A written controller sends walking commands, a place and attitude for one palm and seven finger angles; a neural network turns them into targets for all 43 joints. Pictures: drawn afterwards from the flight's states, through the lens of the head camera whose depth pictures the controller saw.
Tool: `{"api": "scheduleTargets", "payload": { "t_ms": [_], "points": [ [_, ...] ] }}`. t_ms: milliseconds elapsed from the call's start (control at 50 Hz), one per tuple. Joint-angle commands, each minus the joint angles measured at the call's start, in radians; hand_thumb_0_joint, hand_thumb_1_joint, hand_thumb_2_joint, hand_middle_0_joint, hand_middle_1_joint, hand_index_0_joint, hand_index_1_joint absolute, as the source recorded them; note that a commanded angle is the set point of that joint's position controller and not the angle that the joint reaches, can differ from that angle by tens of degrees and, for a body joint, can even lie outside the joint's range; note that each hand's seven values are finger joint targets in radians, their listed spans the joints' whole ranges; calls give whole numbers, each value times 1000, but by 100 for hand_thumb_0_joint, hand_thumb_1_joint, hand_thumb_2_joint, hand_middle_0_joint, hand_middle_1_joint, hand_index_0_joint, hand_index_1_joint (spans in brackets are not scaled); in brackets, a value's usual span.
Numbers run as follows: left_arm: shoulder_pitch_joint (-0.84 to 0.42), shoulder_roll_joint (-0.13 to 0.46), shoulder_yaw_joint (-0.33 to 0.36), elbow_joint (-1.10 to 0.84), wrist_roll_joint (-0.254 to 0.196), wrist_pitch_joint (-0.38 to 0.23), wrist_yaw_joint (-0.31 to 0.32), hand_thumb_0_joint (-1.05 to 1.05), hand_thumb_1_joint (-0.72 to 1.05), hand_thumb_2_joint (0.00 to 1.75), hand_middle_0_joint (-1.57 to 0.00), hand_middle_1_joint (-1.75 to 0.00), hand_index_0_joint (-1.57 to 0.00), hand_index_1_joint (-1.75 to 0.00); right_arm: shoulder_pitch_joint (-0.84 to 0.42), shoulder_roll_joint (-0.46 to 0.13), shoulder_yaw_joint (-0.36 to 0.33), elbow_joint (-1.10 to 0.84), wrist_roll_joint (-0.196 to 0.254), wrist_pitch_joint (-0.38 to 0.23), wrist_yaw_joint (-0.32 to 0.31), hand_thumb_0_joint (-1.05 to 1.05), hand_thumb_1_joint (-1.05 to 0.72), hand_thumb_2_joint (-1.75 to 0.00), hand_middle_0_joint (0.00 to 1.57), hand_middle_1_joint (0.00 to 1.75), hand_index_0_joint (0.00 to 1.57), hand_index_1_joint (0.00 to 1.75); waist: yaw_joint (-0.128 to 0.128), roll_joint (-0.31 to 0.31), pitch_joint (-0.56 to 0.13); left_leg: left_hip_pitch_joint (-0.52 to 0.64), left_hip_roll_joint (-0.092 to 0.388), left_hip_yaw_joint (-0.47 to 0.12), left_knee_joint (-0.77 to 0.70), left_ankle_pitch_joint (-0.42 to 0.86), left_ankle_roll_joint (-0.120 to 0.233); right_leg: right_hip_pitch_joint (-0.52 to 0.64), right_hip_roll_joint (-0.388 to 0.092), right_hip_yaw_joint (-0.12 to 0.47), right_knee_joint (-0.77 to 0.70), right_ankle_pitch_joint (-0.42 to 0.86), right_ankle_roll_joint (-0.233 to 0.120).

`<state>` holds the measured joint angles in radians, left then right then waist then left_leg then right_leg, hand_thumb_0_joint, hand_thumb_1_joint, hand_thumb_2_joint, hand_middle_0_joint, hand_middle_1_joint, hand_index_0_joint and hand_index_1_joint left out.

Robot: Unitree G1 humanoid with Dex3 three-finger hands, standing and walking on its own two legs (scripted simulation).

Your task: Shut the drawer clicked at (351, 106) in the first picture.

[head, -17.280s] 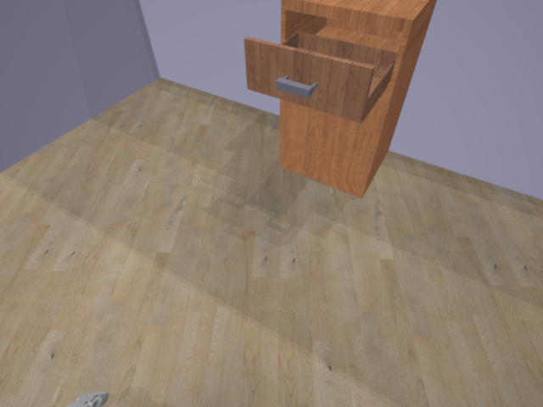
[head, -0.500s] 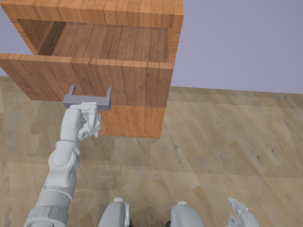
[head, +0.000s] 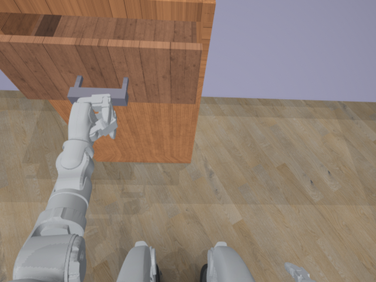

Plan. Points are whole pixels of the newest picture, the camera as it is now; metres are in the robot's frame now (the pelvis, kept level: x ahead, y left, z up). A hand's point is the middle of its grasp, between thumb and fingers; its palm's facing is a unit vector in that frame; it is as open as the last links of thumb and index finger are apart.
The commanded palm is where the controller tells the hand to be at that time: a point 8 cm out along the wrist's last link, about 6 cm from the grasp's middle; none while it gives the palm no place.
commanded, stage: push the drawer shut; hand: left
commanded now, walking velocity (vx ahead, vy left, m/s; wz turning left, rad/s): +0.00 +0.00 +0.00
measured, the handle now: (101, 88) +0.53 +0.18 +0.04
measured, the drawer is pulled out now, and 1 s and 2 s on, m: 0.08 0.00 0.00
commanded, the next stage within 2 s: pull the fist back off the drawer in 1.22 s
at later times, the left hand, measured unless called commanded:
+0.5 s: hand (115, 101) +0.49 +0.15 +0.04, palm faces -0.05 -1.00 -0.04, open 3.2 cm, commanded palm +0.48 +0.20 +0.04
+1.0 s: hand (114, 88) +0.53 +0.15 +0.04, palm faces -0.04 -1.00 -0.05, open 3.1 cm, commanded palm +0.54 +0.19 +0.04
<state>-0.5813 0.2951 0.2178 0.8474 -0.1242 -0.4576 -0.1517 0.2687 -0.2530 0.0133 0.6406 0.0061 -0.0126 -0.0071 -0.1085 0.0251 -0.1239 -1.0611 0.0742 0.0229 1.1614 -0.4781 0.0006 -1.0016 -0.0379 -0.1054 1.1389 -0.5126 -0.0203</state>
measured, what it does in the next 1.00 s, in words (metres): stands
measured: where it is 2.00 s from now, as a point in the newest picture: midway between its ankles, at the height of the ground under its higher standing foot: outside the picture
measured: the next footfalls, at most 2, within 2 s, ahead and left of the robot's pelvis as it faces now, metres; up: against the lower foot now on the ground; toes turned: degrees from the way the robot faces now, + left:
none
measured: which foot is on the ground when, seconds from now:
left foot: down 0.00-1.00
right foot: down 0.00-1.00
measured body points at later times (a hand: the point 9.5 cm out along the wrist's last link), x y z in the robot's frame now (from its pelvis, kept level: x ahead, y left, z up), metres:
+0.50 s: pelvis +0.00 +0.00 +0.00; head +0.14 +0.02 +0.42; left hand +0.49 +0.20 +0.04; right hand +0.03 -0.26 -0.12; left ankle +0.03 +0.12 -0.64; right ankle +0.01 -0.11 -0.64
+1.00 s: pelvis -0.01 +0.01 -0.02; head +0.15 +0.03 +0.40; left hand +0.53 +0.21 +0.04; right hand -0.02 -0.25 -0.13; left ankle +0.03 +0.12 -0.64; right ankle +0.01 -0.11 -0.64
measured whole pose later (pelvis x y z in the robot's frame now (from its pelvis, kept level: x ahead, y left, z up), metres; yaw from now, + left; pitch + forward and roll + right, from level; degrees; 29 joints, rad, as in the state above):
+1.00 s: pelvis -0.01 +0.01 -0.02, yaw -2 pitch +27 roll -4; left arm -1.00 0.48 0.35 1.22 -0.02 -0.46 -0.16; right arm 0.36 -0.26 0.05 0.66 -0.04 0.04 0.02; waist -0.21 0.04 -0.11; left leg -1.24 0.09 0.00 1.25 -0.48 0.02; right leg -1.15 -0.02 -0.12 1.18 -0.49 -0.01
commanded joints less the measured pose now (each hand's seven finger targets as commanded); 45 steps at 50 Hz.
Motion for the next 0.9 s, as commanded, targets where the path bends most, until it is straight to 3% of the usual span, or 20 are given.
{"api": "scheduleTargets", "payload": {
  "t_ms": [0,120,160,180,200,220,300,320,360,420,560,620,680,720,780,800,820,880],
  "points": [
    [-455,216,85,-147,-16,-71,-1,0,90,90,-140,-160,-140,-160,122,-157,-60,-76,0,-14,-8,0,-90,-90,20,30,20,30,-35,22,-437,274,-57,-40,-110,236,28,204,48,90,-158,274,7],
    [-485,235,104,-127,-5,-85,-11,0,90,90,-140,-160,-140,-160,152,-157,-63,-78,-6,1,0,0,-90,-90,20,30,20,30,-32,69,-498,325,-53,-44,-105,303,24,193,52,83,-143,322,4],
    [-498,240,110,-106,-7,-82,-10,0,90,90,-140,-160,-140,-160,155,-157,-64,-75,-7,8,3,0,-90,-90,20,30,20,30,-36,52,-480,295,-54,-38,-101,281,25,203,54,90,-151,312,8],
    [-528,235,100,-88,-3,-81,-10,0,90,90,-140,-160,-140,-160,160,-157,-61,-70,-7,10,3,0,-90,-90,20,30,20,30,-49,47,-461,291,-53,-41,-102,277,27,190,54,85,-151,309,7],
    [-542,258,123,-74,1,-84,-6,0,90,90,-140,-160,-140,-160,170,-161,-63,-65,-10,12,2,0,-90,-90,20,30,20,30,-53,26,-461,283,-51,-43,-95,276,30,183,57,86,-146,305,9],
    [-573,256,112,-83,5,-89,-6,0,90,90,-140,-160,-140,-160,171,-160,-61,-64,-11,14,3,0,-90,-90,20,30,20,30,-54,65,-475,291,-54,-42,-96,278,28,180,55,88,-146,306,8],
    [-606,296,145,-57,12,-95,-1,0,90,90,-140,-160,-140,-160,190,-164,-62,-58,-16,23,3,0,-90,-90,20,30,20,30,-58,53,-497,296,-51,-46,-88,292,31,181,60,86,-140,313,8],
    [-611,300,146,-58,17,-98,-1,0,90,90,-140,-160,-140,-160,192,-164,-62,-59,-17,26,4,0,-90,-90,20,30,20,30,-57,74,-509,308,-51,-47,-90,303,29,179,59,87,-140,320,8],
    [-624,277,128,-47,17,-96,-5,0,90,90,-140,-160,-140,-160,190,-161,-62,-58,-17,31,8,0,-90,-90,20,30,20,30,-65,83,-502,320,-50,-47,-87,305,28,162,60,83,-145,316,8],
    [-650,324,158,-18,23,-96,-6,0,90,90,-140,-160,-140,-160,204,-169,-56,-57,-19,37,8,0,-90,-90,20,30,20,30,-66,81,-501,300,-50,-49,-85,288,29,165,66,86,-145,300,7],
    [-772,333,151,37,37,-92,-1,0,90,90,-140,-160,-140,-160,220,-175,-52,-46,-25,45,8,0,-90,-90,20,30,20,30,-101,104,-481,317,-42,-69,-77,271,29,80,71,73,-141,247,5],
    [-804,351,161,36,46,-98,5,0,90,90,-140,-160,-140,-160,234,-180,-53,-42,-32,45,11,0,-90,-90,20,30,20,30,-103,141,-524,359,-40,-79,-71,307,27,56,72,65,-129,257,2],
    [-827,379,176,46,52,-96,11,0,90,90,-140,-160,-140,-160,240,-182,-51,-40,-36,48,12,0,-90,-90,20,30,20,30,-108,131,-535,339,-38,-78,-61,301,28,65,73,68,-129,256,3],
    [-862,351,149,74,62,-90,14,0,90,90,-140,-160,-140,-160,247,-182,-49,-36,-38,50,15,0,-90,-90,20,30,20,30,-124,148,-515,341,-38,-85,-61,292,28,24,74,62,-127,237,3],
    [-900,424,195,110,74,-73,24,0,90,90,-140,-160,-140,-160,265,-191,-45,-32,-42,53,12,0,-90,-90,20,30,20,30,-135,114,-511,290,-36,-82,-49,264,35,40,78,68,-129,221,6],
    [-921,440,198,99,80,-76,25,0,90,90,-140,-160,-140,-160,269,-194,-43,-35,-44,52,11,0,-90,-90,20,30,20,30,-138,130,-526,298,-36,-89,-48,277,36,32,77,66,-119,227,4],
    [-937,424,181,103,87,-74,24,0,90,90,-140,-160,-140,-160,268,-190,-41,-35,-45,53,13,0,-90,-90,20,30,20,30,-139,169,-540,314,-37,-88,-45,284,33,18,76,66,-118,227,3],
    [-989,410,166,100,85,-70,22,0,90,90,-140,-160,-140,-160,280,-192,-43,-26,-45,53,12,0,-90,-90,20,30,20,30,-163,152,-536,322,-33,-96,-40,268,34,-9,80,62,-124,209,5]
  ]
}}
